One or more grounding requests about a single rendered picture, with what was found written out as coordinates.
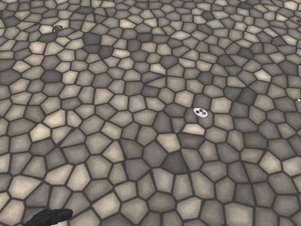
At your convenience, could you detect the left robot hand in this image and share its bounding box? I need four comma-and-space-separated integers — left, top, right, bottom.
22, 208, 73, 226

